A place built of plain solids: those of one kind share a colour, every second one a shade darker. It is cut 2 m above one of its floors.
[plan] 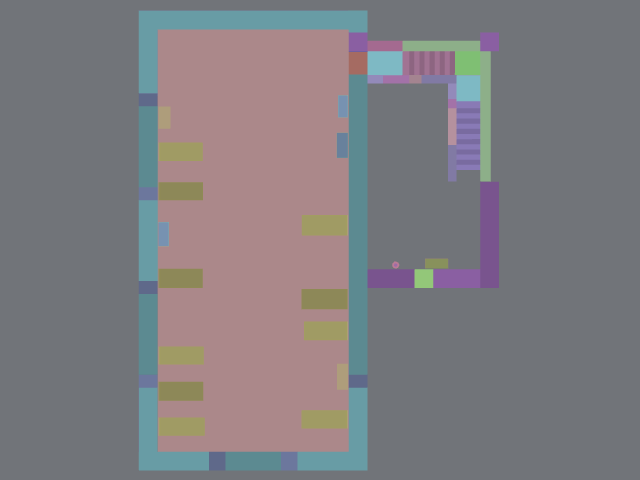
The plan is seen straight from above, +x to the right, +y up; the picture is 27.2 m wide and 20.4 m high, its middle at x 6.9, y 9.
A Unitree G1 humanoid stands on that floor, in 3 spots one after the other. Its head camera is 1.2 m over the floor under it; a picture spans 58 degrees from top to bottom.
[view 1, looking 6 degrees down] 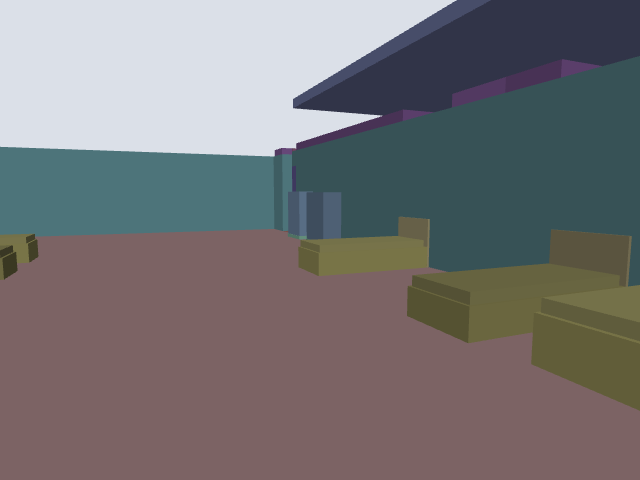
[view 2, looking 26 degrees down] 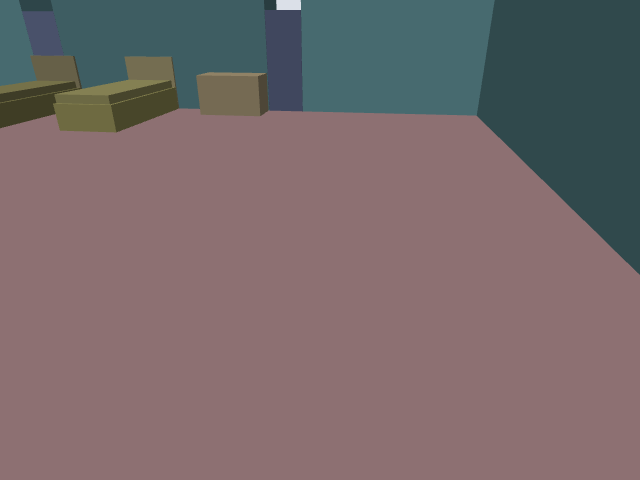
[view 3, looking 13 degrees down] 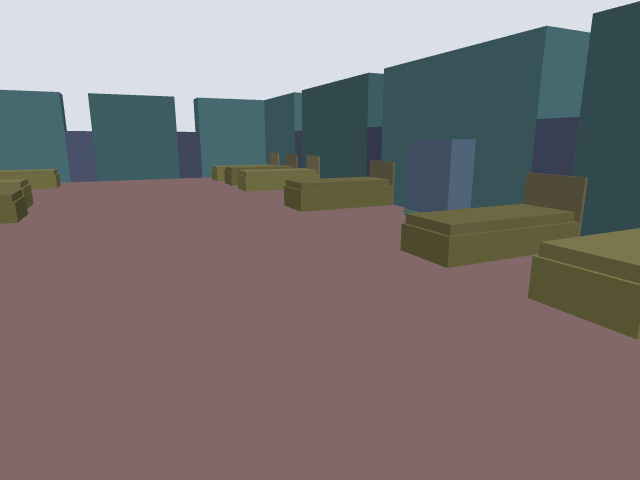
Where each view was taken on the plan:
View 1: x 3.68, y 3.40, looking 67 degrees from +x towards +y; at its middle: bed_pallet_dorter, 7.12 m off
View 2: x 7.10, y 16.51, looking -172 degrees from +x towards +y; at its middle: floor_dorter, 2.74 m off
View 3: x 4.72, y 14.55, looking -115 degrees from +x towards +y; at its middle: floor_dorter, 5.33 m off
